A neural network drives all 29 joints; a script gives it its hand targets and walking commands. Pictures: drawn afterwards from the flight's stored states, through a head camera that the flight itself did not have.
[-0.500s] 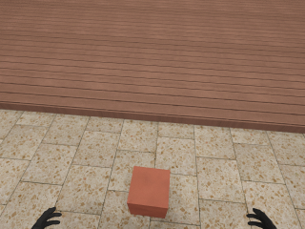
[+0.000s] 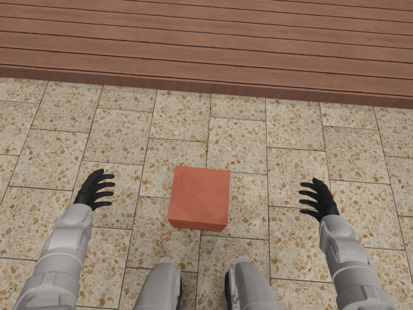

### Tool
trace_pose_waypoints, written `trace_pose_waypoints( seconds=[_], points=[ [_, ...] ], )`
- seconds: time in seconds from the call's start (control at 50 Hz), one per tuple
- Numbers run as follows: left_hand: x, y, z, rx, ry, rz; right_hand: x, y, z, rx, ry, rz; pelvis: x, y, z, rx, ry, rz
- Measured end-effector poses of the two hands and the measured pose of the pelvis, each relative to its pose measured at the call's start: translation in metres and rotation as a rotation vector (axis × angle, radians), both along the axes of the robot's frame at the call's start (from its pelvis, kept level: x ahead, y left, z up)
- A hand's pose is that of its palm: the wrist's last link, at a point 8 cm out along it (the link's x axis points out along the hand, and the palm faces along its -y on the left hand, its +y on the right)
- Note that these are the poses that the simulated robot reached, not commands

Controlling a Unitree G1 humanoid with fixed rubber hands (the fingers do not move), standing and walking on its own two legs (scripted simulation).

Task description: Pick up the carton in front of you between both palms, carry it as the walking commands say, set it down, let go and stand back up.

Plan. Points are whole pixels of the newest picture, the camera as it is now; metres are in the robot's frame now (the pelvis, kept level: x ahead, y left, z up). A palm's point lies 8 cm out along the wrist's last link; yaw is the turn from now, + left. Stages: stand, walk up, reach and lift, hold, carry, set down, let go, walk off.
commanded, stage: reach and lift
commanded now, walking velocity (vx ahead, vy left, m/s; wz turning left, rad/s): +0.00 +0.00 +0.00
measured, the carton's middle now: (199, 201) +0.43 +0.01 -0.58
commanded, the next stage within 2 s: none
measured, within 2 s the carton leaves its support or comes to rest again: neither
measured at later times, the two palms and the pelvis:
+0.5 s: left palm (127, 151) +0.47 +0.20 -0.16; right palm (276, 167) +0.42 -0.18 -0.16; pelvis -0.06 +0.01 -0.06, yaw +0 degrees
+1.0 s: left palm (145, 185) +0.45 +0.20 -0.41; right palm (258, 195) +0.41 -0.19 -0.40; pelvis -0.07 +0.00 -0.25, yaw -3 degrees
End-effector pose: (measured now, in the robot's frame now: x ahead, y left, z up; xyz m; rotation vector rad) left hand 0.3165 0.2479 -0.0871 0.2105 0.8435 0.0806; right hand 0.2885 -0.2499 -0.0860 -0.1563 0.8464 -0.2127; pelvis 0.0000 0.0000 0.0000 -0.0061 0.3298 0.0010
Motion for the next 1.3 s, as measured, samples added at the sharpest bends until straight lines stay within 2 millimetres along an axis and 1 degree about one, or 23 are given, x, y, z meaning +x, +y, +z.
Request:
trace_pose_waypoints(
  seconds=[0.12,0.28,0.38,0.46,0.52,0.56,0.64,0.76,0.84,0.9,1.0,1.08,1.18,1.3],
  points=[
    [0.043,-0.014,-0.021,-0.045,-0.06,-0.008,0.036,0.019,-0.022,0.035,-0.073,-0.023,-0.026,0.002,-0.019,-0.005,0.115,-0.003],
    [0.102,-0.033,-0.04,-0.099,-0.131,-0.023,0.09,0.046,-0.042,0.078,-0.156,-0.053,-0.056,0.004,-0.043,-0.01,0.245,0.0],
    [0.136,-0.045,-0.051,-0.122,-0.17,-0.034,0.12,0.06,-0.054,0.091,-0.2,-0.062,-0.064,0.006,-0.055,-0.014,0.318,0.003],
    [0.151,-0.05,-0.064,-0.13,-0.185,-0.035,0.132,0.066,-0.067,0.093,-0.214,-0.065,-0.062,0.007,-0.06,-0.018,0.379,0.005],
    [0.155,-0.052,-0.08,-0.133,-0.183,-0.029,0.134,0.067,-0.083,0.095,-0.209,-0.067,-0.056,0.008,-0.064,-0.019,0.425,0.004],
    [0.155,-0.052,-0.094,-0.134,-0.176,-0.023,0.134,0.067,-0.096,0.096,-0.201,-0.07,-0.052,0.008,-0.07,-0.02,0.457,0.002],
    [0.15,-0.053,-0.131,-0.132,-0.156,-0.009,0.133,0.065,-0.131,0.096,-0.18,-0.073,-0.045,0.009,-0.091,-0.022,0.519,-0.002],
    [0.139,-0.053,-0.206,-0.12,-0.133,0.009,0.125,0.061,-0.202,0.093,-0.152,-0.072,-0.045,0.008,-0.142,-0.025,0.582,-0.009],
    [0.133,-0.051,-0.254,-0.111,-0.14,0.009,0.121,0.058,-0.25,0.09,-0.152,-0.063,-0.052,0.006,-0.18,-0.026,0.583,-0.013],
    [0.13,-0.05,-0.284,-0.111,-0.15,0.006,0.119,0.056,-0.28,0.093,-0.158,-0.06,-0.06,0.005,-0.207,-0.026,0.563,-0.016],
    [0.131,-0.051,-0.32,-0.115,-0.164,0.009,0.12,0.058,-0.317,0.1,-0.167,-0.061,-0.074,0.003,-0.247,-0.026,0.506,-0.021],
    [0.133,-0.053,-0.343,-0.116,-0.152,0.019,0.122,0.062,-0.342,0.106,-0.154,-0.061,-0.084,0.002,-0.272,-0.024,0.461,-0.024],
    [0.133,-0.057,-0.375,-0.115,-0.12,0.024,0.122,0.066,-0.376,0.111,-0.121,-0.054,-0.092,0.002,-0.296,-0.022,0.415,-0.026],
    [0.133,-0.061,-0.417,-0.114,-0.102,0.025,0.123,0.067,-0.416,0.11,-0.095,-0.048,-0.095,0.002,-0.32,-0.021,0.374,-0.027]
  ],
)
